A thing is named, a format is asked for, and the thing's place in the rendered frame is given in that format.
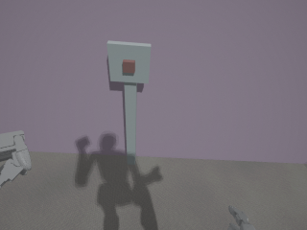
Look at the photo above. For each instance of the button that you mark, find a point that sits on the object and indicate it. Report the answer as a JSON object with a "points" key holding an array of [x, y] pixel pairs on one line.
{"points": [[128, 66]]}

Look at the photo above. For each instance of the robot left hand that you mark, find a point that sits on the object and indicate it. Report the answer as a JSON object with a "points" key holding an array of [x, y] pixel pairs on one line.
{"points": [[13, 149]]}

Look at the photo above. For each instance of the panel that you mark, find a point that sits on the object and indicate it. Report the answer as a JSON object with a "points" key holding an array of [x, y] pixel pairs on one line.
{"points": [[117, 51]]}

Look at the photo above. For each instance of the robot right hand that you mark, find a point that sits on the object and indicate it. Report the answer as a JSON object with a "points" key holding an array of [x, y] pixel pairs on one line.
{"points": [[241, 219]]}

